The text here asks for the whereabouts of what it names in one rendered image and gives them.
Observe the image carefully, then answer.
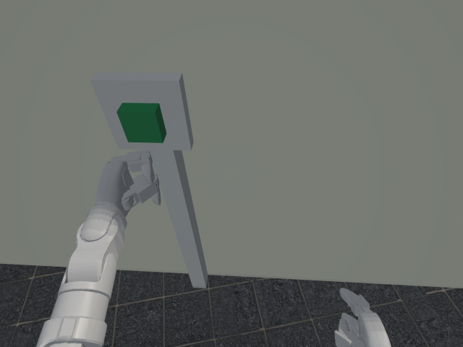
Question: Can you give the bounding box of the right robot hand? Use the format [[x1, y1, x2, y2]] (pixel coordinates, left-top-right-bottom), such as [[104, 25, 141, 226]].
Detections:
[[334, 288, 391, 347]]

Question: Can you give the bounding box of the panel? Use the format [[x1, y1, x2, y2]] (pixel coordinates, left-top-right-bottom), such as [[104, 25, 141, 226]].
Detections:
[[90, 72, 208, 288]]

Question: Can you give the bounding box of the robot left forearm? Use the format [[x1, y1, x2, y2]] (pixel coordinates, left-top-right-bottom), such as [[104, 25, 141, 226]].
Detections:
[[36, 205, 127, 347]]

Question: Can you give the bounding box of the left robot hand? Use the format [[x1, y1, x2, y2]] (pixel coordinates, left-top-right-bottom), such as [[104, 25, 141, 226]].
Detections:
[[95, 149, 161, 217]]

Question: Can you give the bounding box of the button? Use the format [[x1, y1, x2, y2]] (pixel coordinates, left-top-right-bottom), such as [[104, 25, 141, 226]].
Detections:
[[117, 103, 166, 143]]

